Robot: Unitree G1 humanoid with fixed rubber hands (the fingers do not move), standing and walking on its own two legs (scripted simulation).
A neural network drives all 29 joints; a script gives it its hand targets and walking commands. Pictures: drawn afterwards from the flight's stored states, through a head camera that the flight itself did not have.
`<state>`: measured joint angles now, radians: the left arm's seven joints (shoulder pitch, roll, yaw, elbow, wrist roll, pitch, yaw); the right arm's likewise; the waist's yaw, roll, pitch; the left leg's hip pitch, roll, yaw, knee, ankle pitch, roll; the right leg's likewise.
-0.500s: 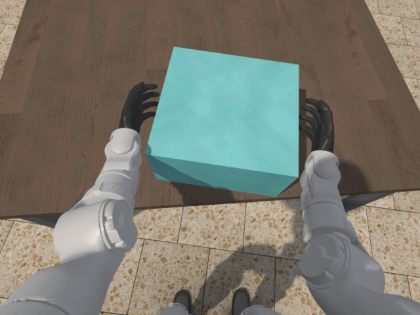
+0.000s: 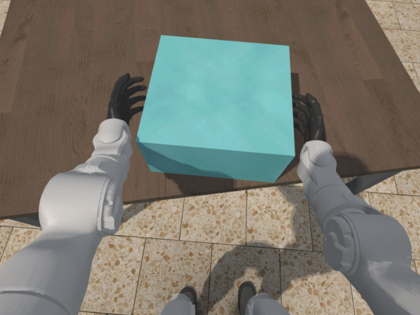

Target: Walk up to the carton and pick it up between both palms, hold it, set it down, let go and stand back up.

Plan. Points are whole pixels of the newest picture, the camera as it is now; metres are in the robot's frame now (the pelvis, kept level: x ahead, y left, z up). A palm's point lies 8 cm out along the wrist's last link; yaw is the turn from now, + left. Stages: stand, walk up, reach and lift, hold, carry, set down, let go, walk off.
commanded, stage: set down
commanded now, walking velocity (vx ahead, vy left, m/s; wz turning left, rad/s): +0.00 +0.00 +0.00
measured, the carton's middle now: (218, 110) +0.52 -0.01 -0.03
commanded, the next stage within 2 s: none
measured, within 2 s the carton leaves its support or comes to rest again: neither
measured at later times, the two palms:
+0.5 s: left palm (93, 105) +0.48 +0.23 +0.05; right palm (329, 109) +0.46 -0.20 +0.06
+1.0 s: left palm (42, 65) +0.47 +0.25 +0.16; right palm (377, 71) +0.44 -0.22 +0.17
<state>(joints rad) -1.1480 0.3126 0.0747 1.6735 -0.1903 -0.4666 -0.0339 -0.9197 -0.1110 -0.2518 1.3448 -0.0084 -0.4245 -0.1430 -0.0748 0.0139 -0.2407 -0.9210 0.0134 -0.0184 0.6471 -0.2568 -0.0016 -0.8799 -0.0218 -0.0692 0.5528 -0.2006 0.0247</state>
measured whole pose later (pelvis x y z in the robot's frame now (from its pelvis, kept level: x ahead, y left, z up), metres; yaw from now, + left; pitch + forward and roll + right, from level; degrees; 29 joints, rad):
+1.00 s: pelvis -0.02 +0.00 -0.01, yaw +0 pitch +25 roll -3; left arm -1.35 0.49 -0.31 1.73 -0.56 -0.25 -0.09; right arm -1.23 -0.32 0.06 1.43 0.41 -0.09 -0.08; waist -0.10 0.01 -0.32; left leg -0.89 0.01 -0.02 0.74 -0.28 0.00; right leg -0.85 -0.02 -0.07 0.64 -0.23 0.02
